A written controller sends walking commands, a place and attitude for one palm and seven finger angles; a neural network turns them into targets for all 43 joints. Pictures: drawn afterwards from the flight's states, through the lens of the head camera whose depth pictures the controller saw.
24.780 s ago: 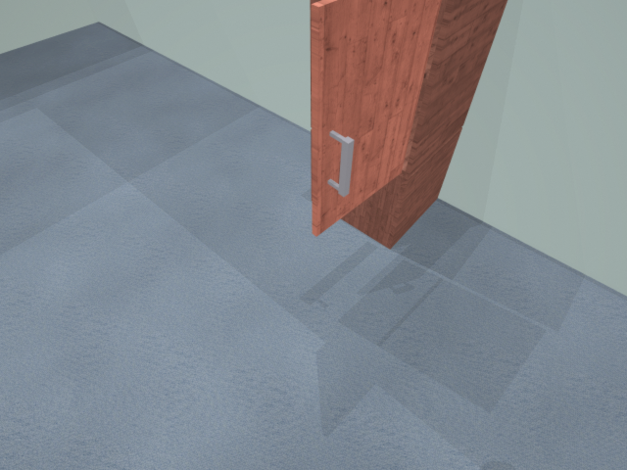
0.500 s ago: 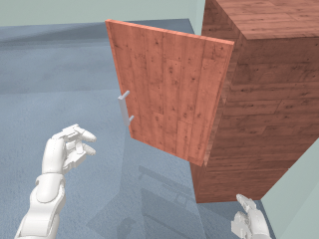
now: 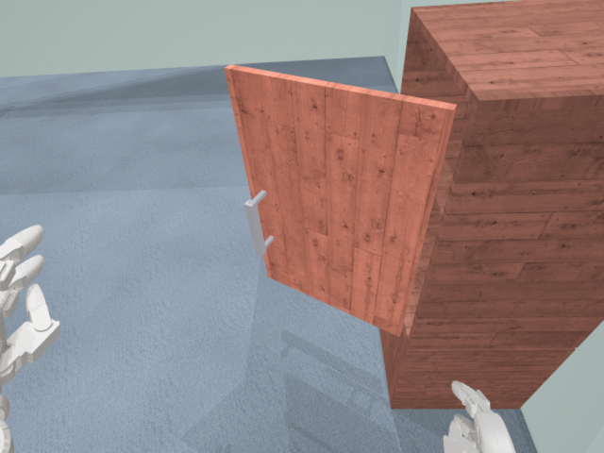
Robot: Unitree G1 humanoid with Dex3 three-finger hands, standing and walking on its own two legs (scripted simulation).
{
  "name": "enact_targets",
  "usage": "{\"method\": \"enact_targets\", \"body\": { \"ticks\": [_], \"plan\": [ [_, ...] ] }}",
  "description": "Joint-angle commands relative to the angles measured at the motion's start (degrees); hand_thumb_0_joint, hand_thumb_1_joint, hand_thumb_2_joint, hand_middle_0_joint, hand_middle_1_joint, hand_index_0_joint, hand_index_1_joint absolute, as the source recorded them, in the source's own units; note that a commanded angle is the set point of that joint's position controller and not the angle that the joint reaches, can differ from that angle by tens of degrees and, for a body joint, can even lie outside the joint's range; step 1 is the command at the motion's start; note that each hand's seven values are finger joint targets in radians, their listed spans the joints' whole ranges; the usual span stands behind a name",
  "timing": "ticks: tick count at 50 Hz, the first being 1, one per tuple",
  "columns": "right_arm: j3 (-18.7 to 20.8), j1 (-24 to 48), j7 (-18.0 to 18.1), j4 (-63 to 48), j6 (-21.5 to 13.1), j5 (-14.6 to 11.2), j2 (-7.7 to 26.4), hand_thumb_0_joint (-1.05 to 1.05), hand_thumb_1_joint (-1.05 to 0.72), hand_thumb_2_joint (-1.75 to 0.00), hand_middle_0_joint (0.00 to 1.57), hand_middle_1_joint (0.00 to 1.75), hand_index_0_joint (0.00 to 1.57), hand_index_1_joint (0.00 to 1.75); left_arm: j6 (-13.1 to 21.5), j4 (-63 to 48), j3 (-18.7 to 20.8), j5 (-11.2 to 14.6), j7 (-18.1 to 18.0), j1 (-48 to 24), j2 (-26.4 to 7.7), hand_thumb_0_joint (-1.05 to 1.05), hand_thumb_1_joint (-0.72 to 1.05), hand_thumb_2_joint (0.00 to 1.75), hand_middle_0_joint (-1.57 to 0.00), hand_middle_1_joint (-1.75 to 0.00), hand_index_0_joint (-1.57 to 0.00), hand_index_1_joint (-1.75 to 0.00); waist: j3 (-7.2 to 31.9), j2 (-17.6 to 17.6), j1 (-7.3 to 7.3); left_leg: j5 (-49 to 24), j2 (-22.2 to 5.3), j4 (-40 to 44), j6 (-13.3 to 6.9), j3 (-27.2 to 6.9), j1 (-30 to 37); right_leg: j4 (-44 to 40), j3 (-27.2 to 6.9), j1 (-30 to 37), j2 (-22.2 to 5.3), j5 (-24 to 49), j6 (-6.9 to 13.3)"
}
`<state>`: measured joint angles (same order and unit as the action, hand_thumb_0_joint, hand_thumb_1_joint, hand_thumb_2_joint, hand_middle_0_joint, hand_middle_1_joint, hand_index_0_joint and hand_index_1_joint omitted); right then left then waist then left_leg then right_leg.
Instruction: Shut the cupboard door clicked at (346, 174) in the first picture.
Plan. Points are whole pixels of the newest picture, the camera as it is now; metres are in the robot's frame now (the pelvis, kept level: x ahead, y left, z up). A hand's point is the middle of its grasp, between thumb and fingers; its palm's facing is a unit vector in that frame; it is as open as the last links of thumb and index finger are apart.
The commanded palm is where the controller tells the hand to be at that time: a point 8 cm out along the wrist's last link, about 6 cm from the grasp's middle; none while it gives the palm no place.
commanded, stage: draw the hand back to the body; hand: left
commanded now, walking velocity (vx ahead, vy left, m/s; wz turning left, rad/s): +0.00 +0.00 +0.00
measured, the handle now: (261, 224) +0.61 +0.19 -0.10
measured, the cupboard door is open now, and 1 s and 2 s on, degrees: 60 60 60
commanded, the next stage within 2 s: step back with the hand held close in 0.26 s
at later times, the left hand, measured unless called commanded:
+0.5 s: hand (78, 317) +0.20 +0.26 +0.16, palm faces +0.43 -0.78 -0.47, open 7.4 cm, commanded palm +0.14 +0.29 +0.17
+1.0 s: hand (19, 370) +0.14 +0.30 +0.15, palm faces +0.38 -0.78 -0.49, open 7.4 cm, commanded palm +0.08 +0.33 +0.17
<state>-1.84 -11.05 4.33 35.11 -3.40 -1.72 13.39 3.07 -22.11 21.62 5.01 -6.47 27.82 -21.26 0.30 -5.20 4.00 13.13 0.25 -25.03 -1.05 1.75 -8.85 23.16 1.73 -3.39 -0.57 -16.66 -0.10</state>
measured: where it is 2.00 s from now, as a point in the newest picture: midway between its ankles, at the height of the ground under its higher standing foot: outside the picture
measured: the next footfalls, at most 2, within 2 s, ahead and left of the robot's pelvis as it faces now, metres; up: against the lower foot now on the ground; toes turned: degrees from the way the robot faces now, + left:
right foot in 1.62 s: -0.20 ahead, -0.11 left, +0.00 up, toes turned +6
left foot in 1.80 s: -0.13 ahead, +0.14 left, +0.00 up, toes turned +5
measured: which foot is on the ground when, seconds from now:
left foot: down 0.00-1.00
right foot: down 0.00-1.00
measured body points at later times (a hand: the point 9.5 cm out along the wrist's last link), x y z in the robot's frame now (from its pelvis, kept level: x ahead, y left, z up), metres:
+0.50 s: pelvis +0.00 +0.00 +0.00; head -0.01 -0.04 +0.45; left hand +0.17 +0.30 +0.18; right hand +0.18 -0.24 -0.09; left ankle +0.01 +0.11 -0.74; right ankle -0.04 -0.12 -0.74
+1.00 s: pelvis -0.06 +0.03 -0.01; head -0.05 +0.03 +0.44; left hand +0.12 +0.34 +0.17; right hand +0.12 -0.22 -0.08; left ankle +0.01 +0.11 -0.74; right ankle -0.04 -0.12 -0.74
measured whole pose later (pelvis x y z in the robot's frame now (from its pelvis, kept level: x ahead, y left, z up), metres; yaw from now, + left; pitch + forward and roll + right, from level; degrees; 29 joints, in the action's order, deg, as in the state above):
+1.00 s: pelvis -0.06 +0.03 -0.01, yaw -1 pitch +1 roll -2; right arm -0.6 -10.3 6.0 30.1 1.1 -1.7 13.5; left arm 9.4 -26.2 24.5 3.7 -7.3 32.0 -25.0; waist 0.3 -1.5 -0.3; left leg 10.7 0.4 -31.9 -3.9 3.0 -22.5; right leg 29.8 0.7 -17.1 -1.1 -13.5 -2.3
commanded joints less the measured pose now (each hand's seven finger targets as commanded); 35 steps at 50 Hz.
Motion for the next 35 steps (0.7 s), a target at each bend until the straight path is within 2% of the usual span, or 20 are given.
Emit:
{"method": "enact_targets", "body": {
  "ticks": [1, 4, 5, 6, 7, 9, 10, 11, 12, 16, 19, 20, 21, 22, 23, 25, 26, 28, 31, 35],
  "plan": [
    [2.88, 7.50, 0.77, -8.46, -3.23, 0.36, 6.19, 0.00, -0.90, -0.90, 0.20, 0.30, 0.20, 0.30, 2.50, -7.23, 3.31, -0.51, -0.49, -8.21, -8.99, 0.00, 0.90, 0.90, -0.20, -0.30, -0.20, -0.30, 0.39, 5.52, -1.32, -7.51, -1.57, 3.59, -1.10, -0.66, 4.59, -5.32, -0.12, -6.96, 0.21, 8.45, 0.06],
    [2.70, 8.15, 1.07, -9.07, -3.92, 0.47, 5.53, 0.00, -0.90, -0.90, 0.20, 0.30, 0.20, 0.30, 3.36, -11.40, 3.77, -0.69, -0.80, -9.06, -10.18, 0.00, 0.90, 0.90, -0.20, -0.30, -0.20, -0.30, 5.10, 3.55, -0.56, -9.48, -1.06, 2.98, -1.45, -0.38, 6.21, -4.15, -0.35, -4.54, -0.10, 10.64, 0.13],
    [2.71, 8.26, 1.04, -9.18, -4.31, 0.52, 5.50, 0.00, -0.90, -0.90, 0.20, 0.30, 0.20, 0.30, 3.74, -13.85, 4.55, -0.93, -1.10, -9.38, -11.37, 0.00, 0.90, 0.90, -0.20, -0.30, -0.20, -0.30, 7.41, 1.40, -0.22, -10.49, -0.92, 2.81, -1.32, -0.44, 6.91, -3.62, -0.38, -3.33, -0.06, 11.56, 0.33],
    [2.64, 8.53, 1.17, -8.76, -4.86, 0.74, 5.59, 0.00, -0.90, -0.90, 0.20, 0.30, 0.20, 0.30, 3.95, -14.57, 5.90, -0.96, -1.28, -9.01, -13.12, 0.00, 0.90, 0.90, -0.20, -0.30, -0.20, -0.30, 6.76, 0.91, 0.05, -10.94, -0.87, 2.47, -1.27, -0.41, 6.58, -4.36, -0.70, -3.44, -0.03, 12.44, 0.36],
    [2.38, 8.59, 1.23, -8.91, -5.05, 0.65, 5.11, 0.00, -0.90, -0.90, 0.20, 0.30, 0.20, 0.30, 4.08, -15.44, 5.09, -0.94, -1.34, -8.42, -12.09, 0.00, 0.90, 0.90, -0.20, -0.30, -0.20, -0.30, 7.05, 0.00, -0.04, -11.69, -0.76, 2.42, -1.23, -0.34, 6.71, -3.80, -0.51, -2.99, -0.18, 13.38, 0.40],
    [2.23, 8.56, 1.26, -8.79, -5.43, 0.64, 4.73, 0.00, -0.90, -0.90, 0.20, 0.30, 0.20, 0.30, 4.09, -14.91, 5.74, -1.02, -1.61, -6.46, -12.20, 0.00, 0.90, 0.90, -0.20, -0.30, -0.20, -0.30, 5.08, -0.23, 0.10, -12.71, -0.67, 2.18, -0.95, -0.13, 5.89, -3.77, -0.22, -3.55, 0.01, 14.62, 0.47],
    [2.23, 8.49, 1.18, -8.64, -5.43, 0.54, 4.64, 0.00, -0.90, -0.90, 0.20, 0.30, 0.20, 0.30, 4.14, -15.39, 5.83, -1.11, -1.64, -6.57, -12.29, 0.00, 0.90, 0.90, -0.20, -0.30, -0.20, -0.30, 4.77, -2.24, -0.01, -12.63, -0.72, 2.32, -0.70, 0.00, 5.93, -3.87, -0.35, -3.77, 0.05, 14.45, 0.55],
    [2.36, 8.39, 1.26, -8.15, -5.50, 0.62, 4.75, 0.00, -0.90, -0.90, 0.20, 0.30, 0.20, 0.30, 4.09, -14.00, 7.17, -1.11, -1.67, -5.41, -13.21, 0.00, 0.90, 0.90, -0.20, -0.30, -0.20, -0.30, 3.01, -1.34, 0.22, -12.58, -0.85, 2.44, -0.54, -0.07, 5.02, -4.73, -0.34, -4.20, 0.25, 14.36, 0.62],
    [2.16, 8.25, 1.18, -8.33, -5.33, 0.50, 4.51, 0.00, -0.90, -0.90, 0.20, 0.30, 0.20, 0.30, 4.05, -12.91, 6.34, -0.82, -1.46, -5.18, -11.80, 0.00, 0.90, 0.90, -0.20, -0.30, -0.20, -0.30, 1.87, -0.31, -0.07, -12.11, -0.94, 2.67, -0.51, 0.05, 4.51, -4.49, -0.28, -4.44, 0.11, 13.95, 0.48],
    [2.69, 7.75, 1.08, -8.19, -4.33, 0.29, 4.91, 0.00, -0.90, -0.90, 0.20, 0.30, 0.20, 0.30, 3.60, -7.09, 6.00, -0.25, -0.60, -3.01, -9.91, 0.00, 0.90, 0.90, -0.20, -0.30, -0.20, -0.30, -1.39, 3.62, -0.27, -10.01, -1.42, 3.66, -0.53, 0.15, 3.76, -5.79, -0.13, -6.25, 0.55, 10.95, 0.19],
    [2.96, 7.41, 0.79, -8.71, -3.88, 0.25, 5.12, 0.00, -0.90, -0.90, 0.20, 0.30, 0.20, 0.30, 3.95, -8.88, 5.07, -0.26, -0.16, -3.79, -9.25, 0.00, 0.90, 0.90, -0.20, -0.30, -0.20, -0.30, 1.41, 2.65, -0.51, -11.88, -1.52, 3.38, -0.82, 0.50, 5.09, -4.44, -0.17, -5.11, 0.40, 13.33, 0.08],
    [3.73, 7.38, 0.65, -9.83, -2.42, 0.15, 7.16, 0.00, -0.90, -0.90, 0.20, 0.30, 0.20, 0.30, 6.23, -11.94, 9.88, -0.68, -0.56, -8.95, -14.98, 0.00, 0.90, 0.90, -0.20, -0.30, -0.20, -0.30, 0.58, 2.44, -2.76, -8.56, -2.55, -0.53, -1.65, -0.20, 1.59, -6.83, -4.97, -9.70, -3.13, 15.72, 0.16],
    [3.61, 7.47, 0.88, -9.18, -1.83, 0.29, 6.44, 0.00, -0.90, -0.90, 0.20, 0.30, 0.20, 0.30, 7.08, -10.20, 10.94, -0.88, -0.65, -8.45, -16.07, 0.00, 0.90, 0.90, -0.20, -0.30, -0.20, -0.30, 0.68, 4.50, -2.71, -6.64, -2.01, -2.09, -1.46, -0.94, 0.43, -7.47, -6.21, -10.14, -4.91, 16.65, 0.63],
    [3.66, 8.39, 0.85, -8.74, -1.39, 0.58, 6.26, 0.00, -0.90, -0.90, 0.20, 0.30, 0.20, 0.30, 7.10, -8.25, 6.89, -0.91, -0.23, -5.03, -12.08, 0.00, 0.90, 0.90, -0.20, -0.30, -0.20, -0.30, 1.50, 5.72, -3.18, -6.91, -1.84, -3.11, -1.45, -0.76, 0.50, -7.05, -6.50, -10.97, -5.99, 18.43, 0.85],
    [3.80, 8.08, 0.71, -9.16, -0.87, 0.54, 6.11, 0.00, -0.90, -0.90, 0.20, 0.30, 0.20, 0.30, 7.55, -9.12, 6.13, -1.07, -0.24, -4.12, -11.46, 0.00, 0.90, 0.90, -0.20, -0.30, -0.20, -0.30, 2.91, 6.63, -3.16, -7.48, -1.93, -3.38, -1.40, -0.72, 0.13, -6.12, -6.17, -10.68, -6.31, 19.14, 0.82],
    [4.13, 7.56, 0.85, -9.57, -0.07, 0.48, 6.22, 0.00, -0.90, -0.90, 0.20, 0.30, 0.20, 0.30, 7.88, -9.72, 6.25, -0.96, -0.50, -1.90, -11.45, 0.00, 0.90, 0.90, -0.20, -0.30, -0.20, -0.30, 6.08, 5.28, -3.27, -10.41, -2.26, -2.97, -1.28, -0.63, 0.42, -3.77, -4.98, -9.18, -6.07, 21.23, 0.76],
    [4.37, 8.08, 1.09, -9.82, 0.05, 0.52, 6.45, 0.00, -0.90, -0.90, 0.20, 0.30, 0.20, 0.30, 8.16, -10.96, 7.51, -0.97, -0.65, -1.71, -12.89, 0.00, 0.90, 0.90, -0.20, -0.30, -0.20, -0.30, 7.07, 4.54, -3.11, -12.77, -2.32, -2.54, -1.34, -0.46, 1.18, -3.01, -4.35, -9.06, -5.58, 23.52, 0.30],
    [4.48, 7.75, 1.43, -10.69, 1.05, 0.39, 6.51, 0.00, -0.90, -0.90, 0.20, 0.30, 0.20, 0.30, 8.31, -12.51, 8.03, -0.67, -0.93, 0.09, -13.15, 0.00, 0.90, 0.90, -0.20, -0.30, -0.20, -0.30, 9.77, 3.64, -3.25, -19.19, -3.17, -1.82, -1.46, -0.97, 1.75, -0.17, -3.08, -7.15, -4.33, 26.87, -0.16],
    [4.81, 7.80, 2.00, -11.68, 2.44, 0.41, 6.99, 0.00, -0.90, -0.90, 0.20, 0.30, 0.20, 0.30, 8.15, -15.07, 11.33, -0.43, -1.41, 0.89, -16.48, 0.00, 0.90, 0.90, -0.20, -0.30, -0.20, -0.30, 12.49, 3.66, -3.06, -27.06, -3.89, -2.15, -1.35, -1.36, 2.30, 2.50, -2.13, -5.39, -3.11, 31.69, -0.53],
    [4.77, 6.90, 2.12, -13.03, 3.99, 0.13, 6.82, 0.00, -0.90, -0.90, 0.20, 0.30, 0.20, 0.30, 7.59, -14.69, 10.89, 0.02, -1.68, 3.45, -15.24, 0.00, 0.90, 0.90, -0.20, -0.30, -0.20, -0.30, 12.36, 3.45, -3.33, -28.51, -4.97, -1.36, -1.17, -1.98, -0.49, 4.75, -1.70, -4.49, -2.21, 30.31, -0.72]
  ]
}}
